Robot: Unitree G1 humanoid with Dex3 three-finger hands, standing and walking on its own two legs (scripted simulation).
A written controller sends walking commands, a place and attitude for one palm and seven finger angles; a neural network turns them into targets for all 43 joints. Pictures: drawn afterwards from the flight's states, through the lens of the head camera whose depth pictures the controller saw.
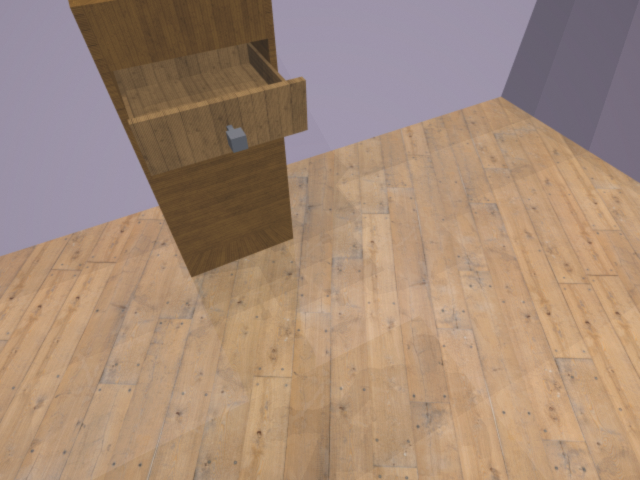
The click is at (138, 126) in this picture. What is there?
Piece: drawer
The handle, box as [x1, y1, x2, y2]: [226, 125, 248, 152]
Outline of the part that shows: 226,126 228,143 233,152 248,148 245,134 240,127 234,129 231,125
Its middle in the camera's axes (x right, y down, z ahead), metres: -0.19 -0.23 +0.85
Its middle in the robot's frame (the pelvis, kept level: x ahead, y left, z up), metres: +0.78 +0.23 -0.02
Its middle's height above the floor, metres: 0.75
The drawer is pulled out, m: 0.24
